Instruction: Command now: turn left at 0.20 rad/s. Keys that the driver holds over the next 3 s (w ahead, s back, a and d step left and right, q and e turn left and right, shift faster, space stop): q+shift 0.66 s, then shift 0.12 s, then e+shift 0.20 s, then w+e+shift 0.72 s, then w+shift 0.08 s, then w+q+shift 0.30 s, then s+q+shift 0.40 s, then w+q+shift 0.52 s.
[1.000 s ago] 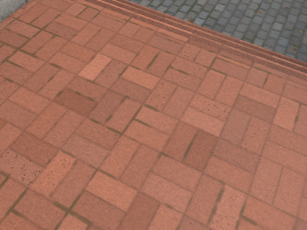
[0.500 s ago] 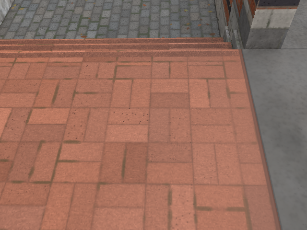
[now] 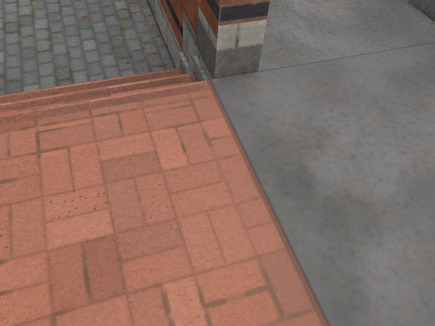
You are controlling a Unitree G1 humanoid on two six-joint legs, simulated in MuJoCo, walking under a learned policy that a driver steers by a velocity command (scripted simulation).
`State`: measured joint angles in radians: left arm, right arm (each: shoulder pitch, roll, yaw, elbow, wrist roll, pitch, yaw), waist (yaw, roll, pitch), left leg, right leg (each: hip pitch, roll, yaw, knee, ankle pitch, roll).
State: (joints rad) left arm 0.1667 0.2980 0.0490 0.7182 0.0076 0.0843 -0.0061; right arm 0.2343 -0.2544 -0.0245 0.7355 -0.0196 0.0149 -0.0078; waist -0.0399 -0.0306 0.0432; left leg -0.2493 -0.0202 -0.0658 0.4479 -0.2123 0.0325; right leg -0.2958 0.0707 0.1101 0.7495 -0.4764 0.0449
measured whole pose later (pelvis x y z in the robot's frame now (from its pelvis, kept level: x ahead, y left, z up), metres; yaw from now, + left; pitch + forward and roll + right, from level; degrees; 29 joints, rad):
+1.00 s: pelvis +0.01 +0.04 -0.01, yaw +35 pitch +0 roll +0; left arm 0.24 0.28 0.02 0.78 0.00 0.06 0.00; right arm 0.20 -0.25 -0.01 0.72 -0.03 0.04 -0.02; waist 0.02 0.00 0.03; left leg -0.21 -0.14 -0.13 0.50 -0.27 0.08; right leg -0.27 0.03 0.02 0.58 -0.34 -0.03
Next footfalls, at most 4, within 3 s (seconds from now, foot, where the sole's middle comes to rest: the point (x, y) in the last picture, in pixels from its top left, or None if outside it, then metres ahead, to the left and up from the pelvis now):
0.08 right None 0.00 -0.11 -0.78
0.46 left None -0.01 0.12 -0.78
1.02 right None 0.09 -0.02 -0.78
1.36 left None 0.14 0.27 -0.78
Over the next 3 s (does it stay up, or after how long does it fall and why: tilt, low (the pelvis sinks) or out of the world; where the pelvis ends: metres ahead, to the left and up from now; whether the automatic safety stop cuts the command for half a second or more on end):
stays up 1.03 0.11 0.00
